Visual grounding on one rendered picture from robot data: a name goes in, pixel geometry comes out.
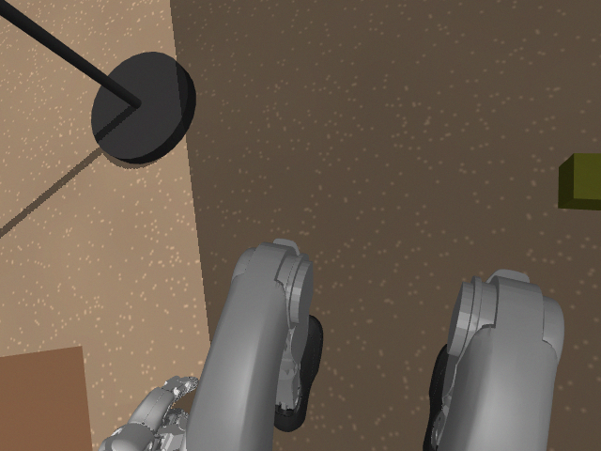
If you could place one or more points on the left robot arm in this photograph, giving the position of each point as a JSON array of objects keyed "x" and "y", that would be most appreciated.
[{"x": 129, "y": 437}]

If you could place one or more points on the right robot foot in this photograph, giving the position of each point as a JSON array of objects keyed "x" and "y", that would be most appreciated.
[{"x": 435, "y": 395}]

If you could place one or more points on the floor lamp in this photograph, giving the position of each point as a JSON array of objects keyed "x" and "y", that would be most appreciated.
[{"x": 144, "y": 106}]

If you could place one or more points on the left robot foot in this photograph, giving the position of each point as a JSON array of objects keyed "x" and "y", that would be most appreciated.
[{"x": 289, "y": 420}]

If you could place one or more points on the left robot hand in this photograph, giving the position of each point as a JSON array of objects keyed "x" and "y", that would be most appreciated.
[{"x": 154, "y": 412}]

